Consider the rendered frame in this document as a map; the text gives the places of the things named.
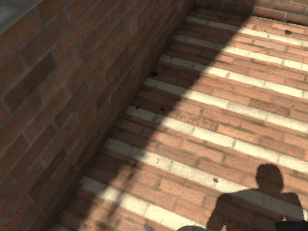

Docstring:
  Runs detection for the robot right hand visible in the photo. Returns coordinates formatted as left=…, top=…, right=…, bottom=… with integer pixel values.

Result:
left=274, top=219, right=308, bottom=231

